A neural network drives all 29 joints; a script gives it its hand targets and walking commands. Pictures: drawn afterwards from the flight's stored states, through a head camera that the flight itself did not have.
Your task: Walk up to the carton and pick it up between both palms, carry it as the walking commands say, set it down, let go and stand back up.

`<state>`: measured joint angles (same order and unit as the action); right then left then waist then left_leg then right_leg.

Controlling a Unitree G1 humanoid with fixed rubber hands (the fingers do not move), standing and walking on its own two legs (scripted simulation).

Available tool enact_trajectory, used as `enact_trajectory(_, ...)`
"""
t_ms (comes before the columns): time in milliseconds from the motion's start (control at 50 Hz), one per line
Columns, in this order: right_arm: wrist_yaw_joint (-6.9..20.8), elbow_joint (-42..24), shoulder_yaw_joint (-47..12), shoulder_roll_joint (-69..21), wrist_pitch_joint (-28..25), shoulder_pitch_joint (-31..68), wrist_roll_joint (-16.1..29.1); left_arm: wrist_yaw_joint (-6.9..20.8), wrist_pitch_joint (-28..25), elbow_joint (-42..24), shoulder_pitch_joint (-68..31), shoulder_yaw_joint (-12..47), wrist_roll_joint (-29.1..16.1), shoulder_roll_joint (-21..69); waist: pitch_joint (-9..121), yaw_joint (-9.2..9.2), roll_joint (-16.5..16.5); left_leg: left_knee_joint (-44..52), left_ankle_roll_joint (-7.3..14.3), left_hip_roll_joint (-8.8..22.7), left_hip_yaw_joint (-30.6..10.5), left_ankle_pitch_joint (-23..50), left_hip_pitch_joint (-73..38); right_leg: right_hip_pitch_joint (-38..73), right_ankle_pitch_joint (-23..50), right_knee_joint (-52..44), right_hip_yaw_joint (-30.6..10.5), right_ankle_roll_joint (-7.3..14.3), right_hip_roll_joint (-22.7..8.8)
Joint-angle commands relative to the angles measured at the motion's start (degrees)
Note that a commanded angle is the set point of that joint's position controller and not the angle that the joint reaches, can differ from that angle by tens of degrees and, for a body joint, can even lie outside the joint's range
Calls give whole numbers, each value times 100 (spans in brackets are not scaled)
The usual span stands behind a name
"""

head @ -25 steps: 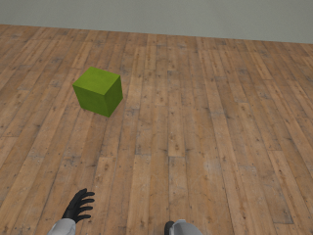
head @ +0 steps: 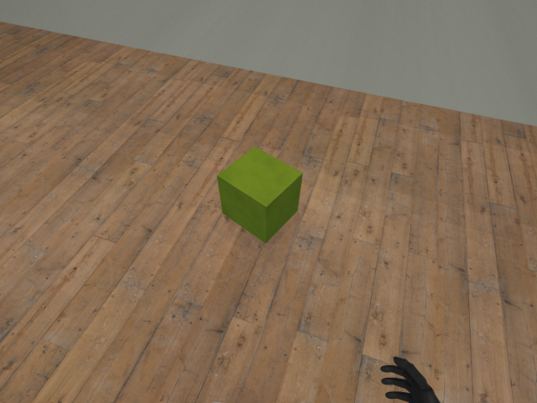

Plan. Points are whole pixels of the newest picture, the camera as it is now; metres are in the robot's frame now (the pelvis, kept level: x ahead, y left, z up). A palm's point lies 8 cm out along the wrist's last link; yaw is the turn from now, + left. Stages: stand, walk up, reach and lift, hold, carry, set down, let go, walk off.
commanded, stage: walk up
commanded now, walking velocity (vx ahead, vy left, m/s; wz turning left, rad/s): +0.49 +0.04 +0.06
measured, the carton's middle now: (260, 194) +1.06 +0.15 -0.64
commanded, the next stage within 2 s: none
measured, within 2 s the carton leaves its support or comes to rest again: neither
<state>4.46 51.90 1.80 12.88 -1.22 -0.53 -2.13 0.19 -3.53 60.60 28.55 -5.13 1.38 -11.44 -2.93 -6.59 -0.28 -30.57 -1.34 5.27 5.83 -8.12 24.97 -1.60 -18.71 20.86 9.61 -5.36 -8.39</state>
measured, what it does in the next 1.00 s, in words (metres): walks ahead: left foot, then right foot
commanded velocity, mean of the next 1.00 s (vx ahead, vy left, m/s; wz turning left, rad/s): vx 0.43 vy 0.06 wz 0.03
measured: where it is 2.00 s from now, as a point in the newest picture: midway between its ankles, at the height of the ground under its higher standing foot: (267, 324)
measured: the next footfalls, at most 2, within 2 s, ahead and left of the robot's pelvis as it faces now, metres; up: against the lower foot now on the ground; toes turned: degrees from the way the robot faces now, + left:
left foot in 0.02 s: +0.14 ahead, +0.14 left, +0.00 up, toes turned +7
right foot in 0.50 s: +0.39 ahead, -0.12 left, +0.00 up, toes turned -8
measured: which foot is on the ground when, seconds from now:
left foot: up 0.00-0.00, down 0.02-0.52, up 0.54-0.96, down 0.98-1.00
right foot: down 0.00-0.02, up 0.04-0.48, down 0.50-0.98, up 1.00-1.00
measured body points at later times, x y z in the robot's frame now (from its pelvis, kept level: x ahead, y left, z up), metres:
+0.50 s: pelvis +0.24 +0.00 -0.01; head +0.27 -0.01 +0.44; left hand +0.44 +0.21 -0.12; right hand +0.12 -0.22 -0.15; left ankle +0.10 +0.14 -0.74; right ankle +0.35 -0.11 -0.74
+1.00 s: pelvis +0.43 +0.05 -0.01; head +0.45 +0.06 +0.44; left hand +0.35 +0.29 -0.16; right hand +0.57 -0.17 -0.14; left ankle +0.49 +0.17 -0.74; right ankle +0.36 -0.11 -0.73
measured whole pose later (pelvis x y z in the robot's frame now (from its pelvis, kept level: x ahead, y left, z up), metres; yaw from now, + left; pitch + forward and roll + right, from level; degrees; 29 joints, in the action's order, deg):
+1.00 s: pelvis +0.43 +0.05 -0.01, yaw +1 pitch +0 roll +0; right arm 1.5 54.7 2.2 10.9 -2.8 -5.5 -1.7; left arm -0.3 -2.3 59.8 25.3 -3.9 1.2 -10.8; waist -2.9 -4.1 0.1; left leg -29.7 -0.4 3.8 7.2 -9.4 19.9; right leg -8.0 -23.6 32.5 6.4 -3.3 -7.2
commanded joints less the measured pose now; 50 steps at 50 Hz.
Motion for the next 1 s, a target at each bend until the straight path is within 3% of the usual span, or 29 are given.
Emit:
enact_trajectory(0,-205,448,281,827,-221,-1743,-72,57,-37,-250,-229,-33,-19,-604,753,1023,-85,273,142,-91,71,-545,-3198,-1771,620,1511,-11,717,-188)
enact_trajectory(20,-299,584,403,1422,-271,-2632,-114,70,-71,-563,-400,47,-27,-260,1251,1401,-1733,962,594,1506,-2082,-1434,-4105,-3030,-1378,3597,17,529,192)
enact_trajectory(40,-379,610,490,1790,-219,-2925,48,32,-71,-785,-684,-19,-12,-513,1428,1577,-2201,1921,1132,2044,-3709,-2178,-4023,-3921,-1524,4628,-604,559,373)
enact_trajectory(60,-407,548,425,1448,-195,-2428,80,27,-69,-821,-1011,-35,-25,-620,855,1362,-1468,1870,1219,1888,-3397,-2172,-3602,-4325,-1054,5179,-808,598,48)
enact_trajectory(100,-396,355,280,792,-287,-1641,64,80,-107,-682,-1032,24,-20,-444,402,924,-640,1723,1001,1366,-2317,-662,-2628,-3908,57,5057,-888,614,-269)
enact_trajectory(120,-391,335,202,570,-367,-1498,75,97,-38,-552,-862,42,-20,-369,335,739,-387,1791,904,1304,-1939,-82,-2209,-3610,294,4848,-932,577,-293)
enact_trajectory(160,-371,443,138,537,-529,-1714,85,112,147,-365,-696,8,-8,-338,257,627,-153,1708,840,1544,-1769,1287,-1943,-3330,428,4678,-1069,418,-180)
enact_trajectory(180,-382,538,121,557,-563,-1845,109,137,219,-395,-842,-5,15,-346,190,601,-299,1689,797,1464,-1551,1697,-1935,-3346,533,4541,-1055,369,-135)
enact_trajectory(240,-415,713,81,438,-555,-2147,89,234,320,-678,-1706,31,62,-301,-66,731,-800,1858,748,1173,-1025,1566,-2020,-3596,975,3806,-842,358,-28)
enact_trajectory(320,-458,811,73,417,-526,-2414,89,289,295,-1096,-2729,119,-3,-168,-442,959,-785,2133,673,1030,-654,1097,-1933,-3330,1483,2206,-520,319,112)
enact_trajectory(360,-476,881,136,432,-445,-2521,105,293,239,-1256,-2861,119,-58,-183,-403,969,-1095,2219,794,655,-412,271,-1670,-2615,1355,1754,-262,342,257)
enact_trajectory(400,-472,915,160,517,-413,-2615,101,228,184,-1333,-2926,74,-49,-257,-467,1003,-903,2063,850,852,-628,446,-1742,-2421,1126,1612,-215,383,311)
enact_trajectory(440,-495,957,185,621,-374,-2668,96,175,77,-1345,-2666,31,-11,-342,-302,848,-631,1495,789,907,-625,1079,-1955,-2010,844,1234,-181,455,391)
enact_trajectory(480,-493,974,177,624,-355,-2670,117,80,-69,-878,-1217,-98,34,-711,595,230,-8,-509,558,445,-175,1728,-1259,134,923,704,-113,647,514)
enact_trajectory(500,-507,811,127,386,-367,-2766,110,19,-111,-720,-274,-227,94,-1325,1382,-47,1052,-2273,320,183,9,-86,-248,1316,836,466,-1710,930,-906)
enact_trajectory(520,-502,763,220,241,-340,-3095,91,-2,-59,-632,262,-385,-28,-1929,1889,-98,1714,-3503,227,-505,-411,-2412,900,1812,492,-647,-4402,1494,-2333)
enact_trajectory(540,-484,810,396,514,-253,-2939,77,-56,8,-568,-89,-383,-100,-1838,1444,196,697,-4263,201,-229,-1004,-1844,1064,1105,469,-773,-4653,1360,-2353)
enact_trajectory(580,-374,771,276,163,-234,-2509,14,-70,-63,-640,-1060,-106,-28,-1011,380,581,327,-4215,91,219,-907,-784,884,-282,1104,-619,-2867,1211,-1608)
enact_trajectory(600,-337,774,255,39,-180,-2465,37,-56,-90,-629,-1236,-34,-30,-728,189,710,529,-4023,34,317,-827,-495,680,-752,1346,-722,-2235,1098,-1256)
enact_trajectory(640,-279,748,234,-50,-34,-2486,40,-20,-130,-574,-1188,70,-6,-509,198,822,759,-3854,-46,201,-664,-285,446,-1047,2333,-653,-1495,1009,-967)
enact_trajectory(680,-246,668,191,-66,67,-2216,27,-28,-178,-471,-892,87,18,-566,160,825,867,-3402,-117,168,-519,-195,519,-1043,3303,-549,-1124,985,-889)
enact_trajectory(760,-157,401,100,15,154,-1331,37,-71,-172,-389,-459,51,50,-735,42,663,995,-2094,-187,121,-302,-64,525,-952,3710,-620,-824,1006,-899)
enact_trajectory(860,-119,164,63,84,118,-632,81,-66,-64,-431,-382,-41,36,-890,-58,480,1233,-708,-120,-8,-81,-62,-123,-1039,2518,-689,-758,1051,-937)
enact_trajectory(900,-193,65,24,53,-42,-638,93,-44,19,-271,-350,-53,5,-747,120,479,1621,-171,-141,-185,115,-111,-813,-1021,1427,-511,-627,996,-559)
enact_trajectory(920,-247,166,76,165,-124,-905,89,-70,68,-247,-368,-63,-29,-754,107,578,1250,272,-160,-243,249,122,-1333,-1134,1077,-233,-628,904,-540)
enact_trajectory(940,-327,341,175,376,-195,-1294,64,-76,94,-249,-292,-21,-35,-656,188,675,626,575,-150,-280,366,49,-1924,-1284,831,293,-569,823,-405)
enact_trajectory(960,-396,480,283,659,-253,-1830,34,-69,90,-269,-199,58,-27,-419,498,845,-138,629,-66,195,-130,5,-2737,-1679,338,1178,-433,677,-158)
enact_trajectory(980,-451,480,374,1168,-262,-2329,-7,-63,80,-528,-245,163,-44,-50,873,1079,-1708,1126,482,1753,-2007,387,-3491,-2802,-1672,2903,-178,431,353)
